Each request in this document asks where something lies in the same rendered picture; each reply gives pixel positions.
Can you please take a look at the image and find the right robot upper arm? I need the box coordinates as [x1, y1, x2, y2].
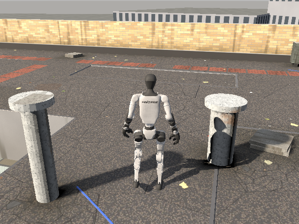
[160, 94, 173, 120]

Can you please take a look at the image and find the robot left forearm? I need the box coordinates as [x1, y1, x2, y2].
[123, 112, 132, 130]

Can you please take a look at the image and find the robot right forearm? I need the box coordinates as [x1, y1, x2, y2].
[168, 113, 178, 134]

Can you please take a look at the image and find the humanoid robot torso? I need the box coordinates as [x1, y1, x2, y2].
[139, 93, 161, 140]

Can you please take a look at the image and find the left robot hand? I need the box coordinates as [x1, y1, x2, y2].
[122, 128, 133, 138]

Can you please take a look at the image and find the left robot upper arm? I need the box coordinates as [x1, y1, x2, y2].
[128, 94, 140, 119]

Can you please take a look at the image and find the robot left shin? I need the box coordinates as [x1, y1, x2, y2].
[134, 150, 141, 182]

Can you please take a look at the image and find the right robot hand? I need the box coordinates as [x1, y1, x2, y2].
[169, 133, 180, 145]

